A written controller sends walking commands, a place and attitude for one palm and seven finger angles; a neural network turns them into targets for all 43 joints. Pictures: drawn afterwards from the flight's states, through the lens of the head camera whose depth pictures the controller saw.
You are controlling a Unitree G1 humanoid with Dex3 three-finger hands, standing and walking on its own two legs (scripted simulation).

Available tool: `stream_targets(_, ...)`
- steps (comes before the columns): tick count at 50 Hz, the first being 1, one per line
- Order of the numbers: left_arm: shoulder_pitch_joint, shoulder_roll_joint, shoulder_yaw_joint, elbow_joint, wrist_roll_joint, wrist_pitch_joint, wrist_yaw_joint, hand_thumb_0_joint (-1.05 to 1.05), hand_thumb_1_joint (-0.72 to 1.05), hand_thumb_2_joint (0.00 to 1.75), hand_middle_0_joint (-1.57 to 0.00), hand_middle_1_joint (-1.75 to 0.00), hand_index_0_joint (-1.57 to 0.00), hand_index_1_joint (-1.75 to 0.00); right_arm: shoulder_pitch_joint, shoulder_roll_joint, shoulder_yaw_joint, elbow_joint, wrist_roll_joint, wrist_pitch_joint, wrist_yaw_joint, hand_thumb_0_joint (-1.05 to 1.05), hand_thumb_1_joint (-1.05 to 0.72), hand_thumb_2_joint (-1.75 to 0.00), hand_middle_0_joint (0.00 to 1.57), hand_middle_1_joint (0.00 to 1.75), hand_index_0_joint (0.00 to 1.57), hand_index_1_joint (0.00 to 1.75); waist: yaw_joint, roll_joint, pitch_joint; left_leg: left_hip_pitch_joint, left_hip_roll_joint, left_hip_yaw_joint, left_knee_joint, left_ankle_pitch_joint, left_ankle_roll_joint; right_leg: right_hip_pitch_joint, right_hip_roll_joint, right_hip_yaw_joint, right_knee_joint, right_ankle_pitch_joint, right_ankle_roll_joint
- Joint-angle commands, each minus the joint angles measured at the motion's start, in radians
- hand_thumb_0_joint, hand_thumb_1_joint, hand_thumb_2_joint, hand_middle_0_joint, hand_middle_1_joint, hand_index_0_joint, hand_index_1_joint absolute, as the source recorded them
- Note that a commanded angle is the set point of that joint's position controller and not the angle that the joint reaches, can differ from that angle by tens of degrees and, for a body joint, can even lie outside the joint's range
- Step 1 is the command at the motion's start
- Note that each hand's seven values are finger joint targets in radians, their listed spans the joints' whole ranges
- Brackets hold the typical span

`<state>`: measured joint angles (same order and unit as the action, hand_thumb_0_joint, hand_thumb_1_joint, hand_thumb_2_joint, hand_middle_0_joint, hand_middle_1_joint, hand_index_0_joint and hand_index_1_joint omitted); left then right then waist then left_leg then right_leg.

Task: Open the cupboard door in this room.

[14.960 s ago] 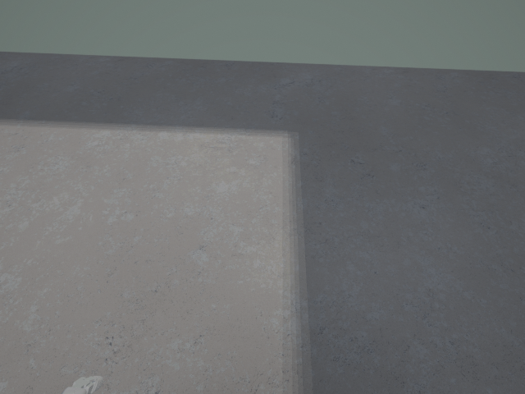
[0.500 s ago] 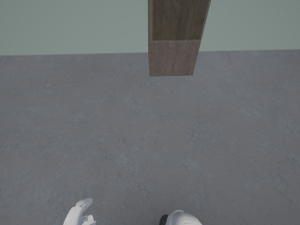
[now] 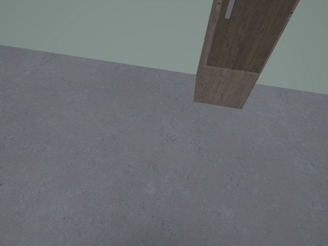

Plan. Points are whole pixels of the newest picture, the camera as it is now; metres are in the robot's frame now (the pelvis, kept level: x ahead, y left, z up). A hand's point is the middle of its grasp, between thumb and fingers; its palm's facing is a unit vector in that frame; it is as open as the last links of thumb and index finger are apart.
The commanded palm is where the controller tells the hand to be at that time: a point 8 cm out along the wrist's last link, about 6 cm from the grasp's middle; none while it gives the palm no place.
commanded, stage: stand and wait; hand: left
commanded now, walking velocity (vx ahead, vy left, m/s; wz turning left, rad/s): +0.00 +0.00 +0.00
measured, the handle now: (230, 3) +1.30 -0.27 +0.06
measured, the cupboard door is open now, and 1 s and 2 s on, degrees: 0 0 0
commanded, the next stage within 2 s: look at it before walking up in 0.78 s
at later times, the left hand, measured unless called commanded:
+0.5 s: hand out of the picture +0.02 +0.12 -0.16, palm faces +0.04 -0.98 -0.22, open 7.3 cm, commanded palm none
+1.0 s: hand out of the picture +0.01 +0.10 -0.16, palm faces +0.06 -0.98 -0.19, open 7.3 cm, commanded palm none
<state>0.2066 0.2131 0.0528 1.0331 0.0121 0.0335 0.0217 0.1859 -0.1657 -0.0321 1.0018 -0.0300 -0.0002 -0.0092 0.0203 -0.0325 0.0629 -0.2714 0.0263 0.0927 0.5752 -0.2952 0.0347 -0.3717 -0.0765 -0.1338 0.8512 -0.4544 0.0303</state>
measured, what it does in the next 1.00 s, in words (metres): steps on the spot: right foot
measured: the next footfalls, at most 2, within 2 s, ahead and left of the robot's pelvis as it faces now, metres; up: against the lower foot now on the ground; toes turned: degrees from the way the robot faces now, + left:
right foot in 0.24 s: +0.05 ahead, -0.15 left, +0.00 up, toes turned -6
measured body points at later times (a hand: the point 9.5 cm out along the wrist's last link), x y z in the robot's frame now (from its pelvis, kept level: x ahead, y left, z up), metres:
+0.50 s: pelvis +0.02 -0.05 +0.01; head +0.03 -0.07 +0.46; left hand +0.02 +0.18 -0.14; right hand +0.02 -0.27 -0.16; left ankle +0.01 +0.10 -0.73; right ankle +0.01 -0.15 -0.73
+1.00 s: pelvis +0.02 -0.06 +0.01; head +0.03 -0.07 +0.46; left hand +0.01 +0.15 -0.15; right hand +0.00 -0.27 -0.16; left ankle +0.01 +0.10 -0.73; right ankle +0.01 -0.15 -0.73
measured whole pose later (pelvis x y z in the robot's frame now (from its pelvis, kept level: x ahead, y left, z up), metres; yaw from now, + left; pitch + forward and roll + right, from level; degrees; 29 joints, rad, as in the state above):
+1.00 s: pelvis +0.02 -0.06 +0.01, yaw +0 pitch -2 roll +0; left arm 0.29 0.12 0.01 1.15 0.00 -0.02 0.04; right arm 0.30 -0.13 -0.02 1.16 -0.02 -0.01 -0.03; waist 0.00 0.02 0.04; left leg -0.14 0.09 0.06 0.40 -0.23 -0.06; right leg -0.15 0.00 -0.11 0.43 -0.26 -0.04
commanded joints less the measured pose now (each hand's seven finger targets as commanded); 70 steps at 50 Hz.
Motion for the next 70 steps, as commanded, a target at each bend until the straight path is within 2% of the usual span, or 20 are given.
stream_targets(1,0.042,0.035,-0.009,-0.024,0.003,-0.030,-0.003,0.00,0.90,0.90,-0.20,-0.30,-0.20,-0.30,0.045,-0.156,-0.023,-0.010,0.012,-0.026,-0.024,0.00,-0.90,-0.90,0.20,0.30,0.20,0.30,-0.013,0.141,-0.123,0.236,0.257,-0.212,-0.239,0.642,0.121,-0.098,-0.024,0.101,0.092,0.021,0.025)
stream_targets(3,0.033,0.026,-0.015,-0.013,0.001,-0.032,-0.001,0.00,0.90,0.90,-0.20,-0.30,-0.20,-0.30,0.068,-0.155,-0.028,0.007,0.013,-0.027,-0.026,0.00,-0.90,-0.90,0.20,0.30,0.20,0.30,-0.029,0.122,-0.129,0.268,0.250,-0.186,-0.225,0.732,0.120,-0.065,-0.021,0.097,0.015,0.020,0.030)
stream_targets(6,0.043,0.019,-0.025,0.004,-0.001,-0.032,0.003,0.00,0.90,0.90,-0.20,-0.30,-0.20,-0.30,0.071,-0.160,-0.031,0.032,0.013,-0.020,-0.024,0.00,-0.90,-0.90,0.20,0.30,0.20,0.30,-0.037,0.155,-0.119,0.272,0.241,-0.168,-0.213,0.716,0.111,0.003,-0.016,0.078,-0.140,0.015,0.030)
stream_targets(8,0.076,0.026,-0.026,0.029,-0.001,-0.036,0.004,0.00,0.90,0.90,-0.20,-0.30,-0.20,-0.30,0.056,-0.154,-0.030,0.044,0.016,-0.017,-0.023,0.00,-0.90,-0.90,0.20,0.30,0.20,0.30,-0.025,0.163,-0.099,0.235,0.214,-0.157,-0.203,0.657,0.085,0.075,-0.006,0.061,-0.274,0.095,0.026)
stream_targets(9,0.104,0.030,-0.028,0.049,0.000,-0.039,0.006,0.00,0.90,0.90,-0.20,-0.30,-0.20,-0.30,0.050,-0.149,-0.030,0.049,0.020,-0.016,-0.022,0.00,-0.90,-0.90,0.20,0.30,0.20,0.30,-0.012,0.150,-0.093,0.200,0.196,-0.147,-0.187,0.587,0.062,0.135,-0.007,0.055,-0.362,0.184,0.026)
stream_targets(10,0.143,0.040,-0.030,0.069,0.002,-0.045,0.009,0.00,0.90,0.90,-0.20,-0.30,-0.20,-0.30,0.039,-0.137,-0.027,0.052,0.024,-0.017,-0.020,0.00,-0.90,-0.90,0.20,0.30,0.20,0.30,0.003,0.117,-0.091,0.159,0.166,-0.128,-0.157,0.477,0.028,0.198,-0.022,0.066,-0.457,0.306,0.023)
stream_targets(11,0.142,0.069,-0.031,0.080,0.006,-0.052,0.014,0.00,0.90,0.90,-0.20,-0.30,-0.20,-0.30,0.049,-0.104,-0.021,0.055,0.029,-0.018,-0.017,0.00,-0.90,-0.90,0.20,0.30,0.20,0.30,-0.010,0.038,-0.077,0.097,0.122,-0.101,-0.137,0.345,-0.012,0.244,-0.076,0.133,-0.474,0.432,-0.001)
stream_targets(12,0.124,0.087,-0.032,0.077,0.003,-0.055,0.015,0.00,0.90,0.90,-0.20,-0.30,-0.20,-0.30,0.053,-0.088,-0.016,0.056,0.032,-0.015,-0.011,0.00,-0.90,-0.90,0.20,0.30,0.20,0.30,-0.021,0.018,-0.060,0.070,0.091,-0.087,-0.163,0.226,-0.034,0.239,-0.122,0.163,-0.471,0.479,-0.025)
stream_targets(14,0.095,0.098,-0.028,0.080,0.001,-0.060,0.011,0.00,0.90,0.90,-0.20,-0.30,-0.20,-0.30,0.055,-0.075,-0.010,0.069,0.021,-0.002,-0.013,0.00,-0.90,-0.90,0.20,0.30,0.20,0.30,-0.029,-0.148,-0.007,0.102,0.058,-0.057,-0.164,0.118,-0.055,0.138,-0.143,0.202,-0.500,0.424,-0.065)
stream_targets(15,0.087,0.090,-0.030,0.081,0.000,-0.061,0.011,0.00,0.90,0.90,-0.20,-0.30,-0.20,-0.30,0.069,-0.077,-0.008,0.079,0.019,-0.002,-0.014,0.00,-0.90,-0.90,0.20,0.30,0.20,0.30,-0.036,-0.143,-0.004,0.126,0.060,-0.058,-0.179,0.128,-0.053,0.118,-0.133,0.197,-0.506,0.409,-0.068)
stream_targets(16,0.079,0.082,-0.032,0.077,-0.001,-0.061,0.011,0.00,0.90,0.90,-0.20,-0.30,-0.20,-0.30,0.087,-0.076,-0.005,0.092,0.019,-0.006,-0.014,0.00,-0.90,-0.90,0.20,0.30,0.20,0.30,-0.039,-0.100,-0.007,0.140,0.072,-0.066,-0.200,0.169,-0.048,0.124,-0.115,0.176,-0.493,0.409,-0.062)
stream_targets(17,0.086,0.072,-0.033,0.079,-0.002,-0.060,0.012,0.00,0.90,0.90,-0.20,-0.30,-0.20,-0.30,0.090,-0.079,-0.003,0.102,0.019,-0.009,-0.014,0.00,-0.90,-0.90,0.20,0.30,0.20,0.30,-0.031,-0.053,-0.003,0.145,0.083,-0.072,-0.204,0.206,-0.045,0.131,-0.094,0.155,-0.485,0.406,-0.051)
stream_targets(18,0.101,0.063,-0.035,0.081,-0.003,-0.060,0.014,0.00,0.90,0.90,-0.20,-0.30,-0.20,-0.30,0.090,-0.076,0.001,0.109,0.020,-0.012,-0.015,0.00,-0.90,-0.90,0.20,0.30,0.20,0.30,-0.024,-0.036,-0.010,0.149,0.089,-0.075,-0.211,0.215,-0.041,0.142,-0.085,0.150,-0.488,0.398,-0.046)
stream_targets(25,0.122,0.048,-0.033,0.092,-0.007,-0.061,0.017,0.00,0.90,0.90,-0.20,-0.30,-0.20,-0.30,0.127,-0.056,0.009,0.137,0.020,-0.013,-0.021,0.00,-0.90,-0.90,0.20,0.30,0.20,0.30,-0.018,0.025,0.004,0.131,0.092,-0.064,-0.227,0.197,-0.049,0.178,-0.071,0.148,-0.520,0.380,-0.055)
stream_targets(31,0.131,0.042,-0.030,0.092,-0.009,-0.064,0.018,0.00,0.90,0.90,-0.20,-0.30,-0.20,-0.30,0.166,-0.045,0.010,0.149,0.019,-0.012,-0.025,0.00,-0.90,-0.90,0.20,0.30,0.20,0.30,-0.019,0.009,-0.006,0.125,0.091,-0.059,-0.219,0.191,-0.054,0.197,-0.071,0.148,-0.535,0.391,-0.064)
stream_targets(37,0.141,0.028,-0.028,0.094,-0.008,-0.061,0.021,0.00,0.90,0.90,-0.20,-0.30,-0.20,-0.30,0.185,-0.036,0.007,0.153,0.018,-0.008,-0.027,0.00,-0.90,-0.90,0.20,0.30,0.20,0.30,-0.019,0.001,0.024,0.120,0.090,-0.053,-0.208,0.166,-0.057,0.168,-0.067,0.149,-0.554,0.338,-0.067)
stream_targets(49,0.149,0.026,-0.026,0.090,-0.005,-0.064,0.019,0.00,0.90,0.90,-0.20,-0.30,-0.20,-0.30,0.185,-0.041,0.004,0.143,0.019,-0.016,-0.029,0.00,-0.90,-0.90,0.20,0.30,0.20,0.30,-0.022,0.029,0.023,0.121,0.097,-0.062,-0.213,0.189,-0.048,0.165,-0.055,0.143,-0.543,0.345,-0.066)
stream_targets(53,0.144,0.031,-0.025,0.087,-0.004,-0.063,0.018,0.00,0.90,0.90,-0.20,-0.30,-0.20,-0.30,0.175,-0.052,0.002,0.137,0.019,-0.016,-0.029,0.00,-0.90,-0.90,0.20,0.30,0.20,0.30,-0.022,0.023,0.037,0.119,0.097,-0.064,-0.215,0.177,-0.047,0.152,-0.053,0.141,-0.545,0.319,-0.065)
stream_targets(58,0.137,0.045,-0.022,0.078,-0.003,-0.064,0.016,0.00,0.90,0.90,-0.20,-0.30,-0.20,-0.30,0.157,-0.073,-0.002,0.127,0.019,-0.021,-0.028,0.00,-0.90,-0.90,0.20,0.30,0.20,0.30,-0.020,0.035,0.020,0.128,0.101,-0.070,-0.219,0.179,-0.039,0.156,-0.051,0.142,-0.541,0.316,-0.065)
stream_targets(70,0.070,0.121,-0.011,0.060,-0.001,-0.067,0.008,0.00,0.90,0.90,-0.20,-0.30,-0.20,-0.30,0.090,-0.157,-0.013,0.105,0.021,-0.032,-0.024,0.00,-0.90,-0.90,0.20,0.30,0.20,0.30,-0.017,0.046,0.001,0.131,0.111,-0.088,-0.245,0.192,-0.029,0.190,-0.052,0.137,-0.527,0.348,-0.062)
